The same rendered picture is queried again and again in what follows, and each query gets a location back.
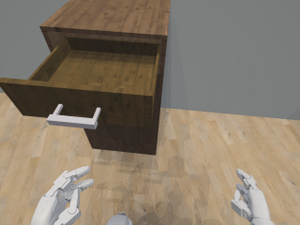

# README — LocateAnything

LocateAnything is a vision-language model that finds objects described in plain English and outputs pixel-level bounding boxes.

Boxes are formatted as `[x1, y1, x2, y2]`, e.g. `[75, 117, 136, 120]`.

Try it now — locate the left robot hand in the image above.
[30, 166, 95, 225]

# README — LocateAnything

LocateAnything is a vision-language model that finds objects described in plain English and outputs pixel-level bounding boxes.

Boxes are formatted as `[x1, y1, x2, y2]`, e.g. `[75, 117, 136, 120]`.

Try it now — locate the drawer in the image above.
[0, 36, 161, 128]

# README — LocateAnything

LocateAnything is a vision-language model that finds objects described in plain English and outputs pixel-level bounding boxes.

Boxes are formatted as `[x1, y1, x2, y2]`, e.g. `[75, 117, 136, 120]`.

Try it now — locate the handle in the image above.
[46, 104, 101, 129]

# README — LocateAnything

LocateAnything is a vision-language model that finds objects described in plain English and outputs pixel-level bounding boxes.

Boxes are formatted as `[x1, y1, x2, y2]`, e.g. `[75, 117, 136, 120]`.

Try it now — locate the cabinet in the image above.
[39, 0, 171, 156]

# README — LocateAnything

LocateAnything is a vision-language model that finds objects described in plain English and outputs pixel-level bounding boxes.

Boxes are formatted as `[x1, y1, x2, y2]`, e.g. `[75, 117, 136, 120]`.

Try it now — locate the left robot thigh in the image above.
[106, 215, 132, 225]

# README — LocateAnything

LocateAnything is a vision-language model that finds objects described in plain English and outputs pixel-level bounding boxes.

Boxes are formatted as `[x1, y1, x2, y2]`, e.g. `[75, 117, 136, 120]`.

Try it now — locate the left robot shin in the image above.
[117, 212, 127, 216]

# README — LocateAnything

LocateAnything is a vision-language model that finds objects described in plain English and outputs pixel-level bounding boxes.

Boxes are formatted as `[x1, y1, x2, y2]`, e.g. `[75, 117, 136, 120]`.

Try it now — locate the right robot hand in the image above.
[231, 169, 271, 222]

